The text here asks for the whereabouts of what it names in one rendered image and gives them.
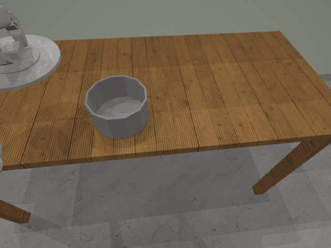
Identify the lid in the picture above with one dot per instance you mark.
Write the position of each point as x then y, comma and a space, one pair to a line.
39, 59

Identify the knob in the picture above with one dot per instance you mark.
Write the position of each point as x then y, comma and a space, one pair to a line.
14, 49

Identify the table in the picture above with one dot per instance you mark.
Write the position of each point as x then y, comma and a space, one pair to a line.
204, 92

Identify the robot left hand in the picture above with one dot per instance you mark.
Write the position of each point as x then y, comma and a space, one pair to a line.
11, 23

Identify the pot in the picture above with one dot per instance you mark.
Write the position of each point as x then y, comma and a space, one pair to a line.
118, 106

